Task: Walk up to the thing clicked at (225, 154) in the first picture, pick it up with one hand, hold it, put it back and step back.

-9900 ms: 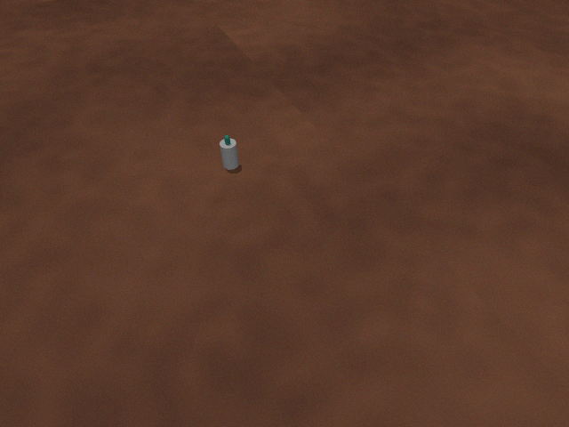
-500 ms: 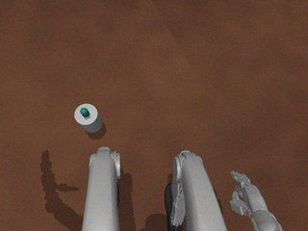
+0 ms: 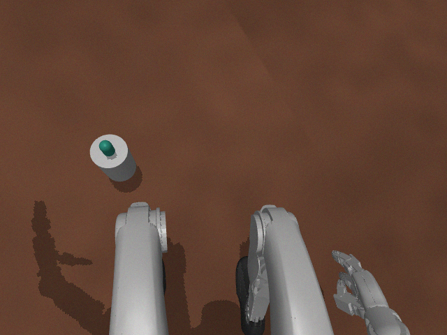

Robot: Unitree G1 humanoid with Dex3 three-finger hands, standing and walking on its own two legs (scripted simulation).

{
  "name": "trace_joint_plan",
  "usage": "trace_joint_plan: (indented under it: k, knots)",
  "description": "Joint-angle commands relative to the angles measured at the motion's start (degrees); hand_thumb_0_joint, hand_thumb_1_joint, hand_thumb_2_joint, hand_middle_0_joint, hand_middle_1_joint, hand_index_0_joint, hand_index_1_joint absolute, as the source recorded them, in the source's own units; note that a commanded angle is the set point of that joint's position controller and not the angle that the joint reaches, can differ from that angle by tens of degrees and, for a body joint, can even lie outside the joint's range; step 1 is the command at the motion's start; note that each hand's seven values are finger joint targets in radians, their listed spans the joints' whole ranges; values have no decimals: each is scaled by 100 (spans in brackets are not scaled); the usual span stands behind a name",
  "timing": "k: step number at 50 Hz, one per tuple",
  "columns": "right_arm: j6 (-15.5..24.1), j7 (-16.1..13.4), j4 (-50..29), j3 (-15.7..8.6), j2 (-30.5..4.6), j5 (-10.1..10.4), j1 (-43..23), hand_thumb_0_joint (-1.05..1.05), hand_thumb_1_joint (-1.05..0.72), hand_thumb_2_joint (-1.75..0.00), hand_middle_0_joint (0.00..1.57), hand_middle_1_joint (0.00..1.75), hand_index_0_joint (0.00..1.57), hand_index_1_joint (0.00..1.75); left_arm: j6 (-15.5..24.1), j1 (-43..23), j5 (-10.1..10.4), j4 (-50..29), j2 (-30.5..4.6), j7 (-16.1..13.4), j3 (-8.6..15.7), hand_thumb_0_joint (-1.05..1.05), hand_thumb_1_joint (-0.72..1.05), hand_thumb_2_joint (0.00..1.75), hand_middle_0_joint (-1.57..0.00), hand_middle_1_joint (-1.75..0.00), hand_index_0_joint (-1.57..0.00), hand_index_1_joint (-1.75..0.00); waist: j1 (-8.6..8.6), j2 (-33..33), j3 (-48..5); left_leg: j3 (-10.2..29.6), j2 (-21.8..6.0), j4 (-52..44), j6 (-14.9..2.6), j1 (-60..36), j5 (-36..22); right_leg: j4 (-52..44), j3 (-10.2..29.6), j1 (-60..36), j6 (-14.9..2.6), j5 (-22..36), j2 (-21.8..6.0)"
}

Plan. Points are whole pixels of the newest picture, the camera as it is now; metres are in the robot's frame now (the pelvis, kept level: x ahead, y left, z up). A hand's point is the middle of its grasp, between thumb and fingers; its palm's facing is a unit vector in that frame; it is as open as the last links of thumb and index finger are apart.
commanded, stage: go down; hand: left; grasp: from the side
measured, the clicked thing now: (113, 157) +0.47 +0.27 -0.31
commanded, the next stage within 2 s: approach in 0.48 s
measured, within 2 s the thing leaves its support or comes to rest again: neither
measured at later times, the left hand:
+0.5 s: hand out of the picture +0.36 +0.45 -0.01, palm faces +0.31 -0.94 -0.11, open 17.4 cm
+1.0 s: hand (4, 165) +0.38 +0.41 -0.14, palm faces +0.29 -0.96 +0.01, open 17.6 cm
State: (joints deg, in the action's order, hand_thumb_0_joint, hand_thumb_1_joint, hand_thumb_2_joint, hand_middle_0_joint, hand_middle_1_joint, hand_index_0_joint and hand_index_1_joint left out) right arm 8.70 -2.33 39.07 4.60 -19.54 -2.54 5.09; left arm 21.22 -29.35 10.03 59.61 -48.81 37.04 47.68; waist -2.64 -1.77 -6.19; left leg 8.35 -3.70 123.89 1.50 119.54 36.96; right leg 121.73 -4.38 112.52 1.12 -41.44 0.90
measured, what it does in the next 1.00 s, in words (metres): lowers itself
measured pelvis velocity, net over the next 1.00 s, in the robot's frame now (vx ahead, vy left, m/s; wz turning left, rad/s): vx -0.01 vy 0.00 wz -0.08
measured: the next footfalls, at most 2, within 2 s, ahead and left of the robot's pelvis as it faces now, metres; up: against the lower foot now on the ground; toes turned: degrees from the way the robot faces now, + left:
none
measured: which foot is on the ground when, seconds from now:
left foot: down 0.00-1.00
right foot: down 0.00-1.00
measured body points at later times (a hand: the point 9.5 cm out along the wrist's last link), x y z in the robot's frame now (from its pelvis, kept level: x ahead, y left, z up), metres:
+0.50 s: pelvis +0.00 +0.00 -0.02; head +0.21 +0.08 +0.37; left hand +0.33 +0.50 +0.00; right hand +0.18 -0.27 -0.12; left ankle +0.09 +0.14 -0.37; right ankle +0.09 -0.13 -0.37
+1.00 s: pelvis -0.01 +0.00 -0.08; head +0.22 +0.11 +0.29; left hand +0.36 +0.46 -0.14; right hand +0.17 -0.27 -0.16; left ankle +0.09 +0.14 -0.37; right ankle +0.09 -0.13 -0.37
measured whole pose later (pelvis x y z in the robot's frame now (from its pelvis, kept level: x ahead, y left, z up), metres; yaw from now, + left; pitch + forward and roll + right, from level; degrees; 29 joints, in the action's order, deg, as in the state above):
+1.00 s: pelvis -0.01 +0.00 -0.08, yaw -4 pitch +25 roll -10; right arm 8.0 0.3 37.6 13.2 -21.1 -8.6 -1.2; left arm 36.1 -35.4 13.9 74.8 -53.5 39.0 50.1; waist -6.5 -7.7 3.8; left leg 13.8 -3.8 140.7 2.2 128.6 38.4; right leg 136.0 -7.1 120.4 2.0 -41.5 3.4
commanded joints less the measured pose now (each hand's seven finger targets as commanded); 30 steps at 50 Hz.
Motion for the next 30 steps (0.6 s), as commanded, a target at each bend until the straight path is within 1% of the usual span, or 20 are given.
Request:
trace_joint_plan:
  k: [1, 3, 4, 5, 8, 10, 12, 14, 15, 16, 17, 19, 21, 22, 24, 25, 27, 28, 29, 30]
  knots:
    - [211, -92, -395, -455, -1354, 22, 554, 0, -92, -91, 20, 30, 20, 30, 344, -877, 259, -1073, -2575, 31, 484, 0, -52, 9, -4, -8, -3, -8, 311, 1276, -3308, -359, 33, -1562, -246, -2828, -361, -1293, -172, -1111, -342, 594, 140]
    - [201, -90, -398, -440, -1360, 15, 539, 0, -92, -91, 20, 30, 20, 30, 362, -1074, 258, -1164, -2635, 69, 439, 0, -51, 9, -4, -8, -4, -8, 239, 1433, -3326, -347, 36, -1532, -241, -2817, -283, -1242, -185, -1016, -349, 539, 142]
    - [203, -99, -386, -441, -1393, 12, 585, 0, -92, -91, 20, 30, 20, 30, 347, -891, 274, -1050, -2678, 75, 562, 0, -51, 9, -4, -7, -3, -8, 298, 1420, -3404, -339, 37, -1490, -240, -2914, -479, -1178, -195, -1065, -350, 703, 141]
    - [204, -89, -364, -442, -1375, 10, 603, 0, -92, -91, 20, 30, 20, 30, 337, -941, 275, -1072, -2574, 92, 462, 0, -53, 9, -4, -8, -3, -8, 269, 1417, -3438, -341, 33, -1447, -242, -2936, -543, -1160, -192, -1040, -348, 748, 139]
    - [215, -90, -376, -431, -1381, 4, 622, 0, -92, -91, 20, 30, 20, 30, 314, -959, 312, -1019, -2552, 142, 459, 0, -53, 9, -4, -8, -3, -9, 217, 1315, -3337, -399, 42, -1340, -265, -2754, -529, -1207, -179, -1053, -335, 718, 153]
    - [212, -84, -348, -419, -1412, -5, 598, 0, -92, -91, 20, 30, 20, 30, 319, -1030, 286, -1125, -2797, 146, 562, 0, -52, 9, -4, -8, -3, -8, 293, 1488, -3488, -345, 31, -1355, -246, -2895, -544, -1078, -210, -991, -354, 733, 153]
    - [198, -86, -339, -408, -1433, -9, 655, 0, -92, -91, 20, 30, 20, 30, 301, -921, 294, -1037, -2720, 165, 570, 0, -52, 10, -4, -8, -3, -8, 270, 1515, -3526, -324, 32, -1309, -238, -3009, -826, -1021, -232, -1032, -350, 939, 142]
    - [194, -76, -366, -405, -1418, -1, 604, 0, -92, -91, 20, 30, 20, 30, 318, -1065, 317, -1071, -2641, 181, 501, 0, -52, 10, -4, -8, -3, -8, 203, 1448, -3334, -317, 37, -1293, -249, -2811, -590, -1029, -238, -846, -353, 764, 155]
    - [189, -73, -356, -394, -1424, -3, 582, 0, -92, -91, 20, 30, 20, 30, 319, -1018, 323, -984, -2645, 185, 520, 0, -51, 9, -4, -8, -3, -8, 208, 1435, -3257, -310, 39, -1284, -251, -2754, -518, -1020, -242, -850, -347, 718, 149]
    - [190, -78, -360, -378, -1413, -20, 592, 0, -92, -91, 20, 30, 20, 30, 326, -997, 331, -1023, -2766, 174, 605, 0, -51, 9, -4, -8, -3, -8, 266, 1395, -3308, -358, 45, -1249, -254, -2720, -556, -1057, -224, -975, -338, 734, 162]
    - [186, -74, -367, -373, -1412, -17, 627, 0, -92, -91, 20, 30, 20, 30, 342, -1029, 315, -1041, -2846, 170, 638, 0, -53, 9, -4, -7, -3, -8, 248, 1353, -3330, -372, 47, -1219, -259, -2642, -553, -1057, -233, -1026, -334, 716, 167]
    - [176, -67, -389, -378, -1440, -18, 531, 0, -92, -91, 20, 30, 20, 30, 355, -1016, 329, -1068, -2805, 207, 607, 0, -51, 9, -4, -8, -3, -8, 262, 1476, -3257, -343, 30, -1243, -249, -2700, -452, -977, -244, -841, -349, 661, 168]
    - [175, -61, -380, -350, -1435, -20, 582, 0, -92, -91, 20, 30, 20, 30, 360, -1055, 357, -1008, -2782, 220, 613, 0, -53, 9, -4, -7, -3, -8, 200, 1450, -3308, -310, 28, -1205, -245, -2694, -522, -940, -274, -886, -341, 719, 175]
    - [175, -65, -380, -370, -1459, -17, 537, 0, -92, -91, 20, 30, 20, 30, 359, -1031, 358, -986, -2761, 234, 592, 0, -52, 9, -4, -7, -3, -8, 231, 1449, -3235, -315, 23, -1197, -244, -2698, -472, -924, -265, -786, -347, 688, 171]
    - [174, -55, -382, -355, -1491, -21, 550, 0, -92, -91, 20, 30, 20, 30, 371, -1100, 375, -1039, -2781, 269, 592, 0, -51, 9, -4, -7, -3, -8, 186, 1602, -3221, -259, 14, -1210, -229, -2764, -489, -827, -296, -664, -360, 720, 165]
    - [170, -53, -375, -333, -1490, -37, 563, 0, -92, -91, 20, 30, 20, 30, 375, -1132, 405, -1080, -2862, 274, 650, 0, -52, 9, -4, -7, -3, -8, 221, 1532, -3359, -280, 14, -1131, -239, -2788, -629, -845, -276, -799, -347, 812, 173]
    - [163, -49, -386, -334, -1511, -40, 570, 0, -92, -91, 20, 30, 20, 30, 371, -1000, 417, -1013, -2851, 291, 708, 0, -54, 9, -4, -7, -3, -8, 249, 1536, -3396, -303, 21, -1066, -242, -2823, -780, -804, -286, -809, -345, 913, 171]
    - [162, -51, -375, -310, -1493, -51, 553, 0, -92, -91, 20, 30, 20, 30, 364, -1005, 411, -945, -2831, 309, 667, 0, -52, 9, -4, -7, -3, -8, 201, 1513, -3367, -297, 15, -1029, -243, -2770, -814, -774, -298, -800, -344, 920, 176]
    - [156, -47, -371, -317, -1500, -51, 592, 0, -94, -91, 20, 30, 20, 30, 380, -1128, 412, -1059, -2877, 314, 666, 0, -54, 14, -6, -11, -3, -14, 187, 1560, -3367, -304, 22, -1031, -249, -2761, -767, -788, -295, -787, -344, 892, 171]
    - [151, -42, -367, -301, -1500, -51, 546, 0, -92, -91, 20, 30, 20, 30, 395, -1091, 419, -921, -2917, 312, 714, 0, -61, 6, -8, -7, -6, -9, 180, 1482, -3243, -279, 17, -1035, -248, -2617, -607, -769, -307, -733, -344, 769, 182]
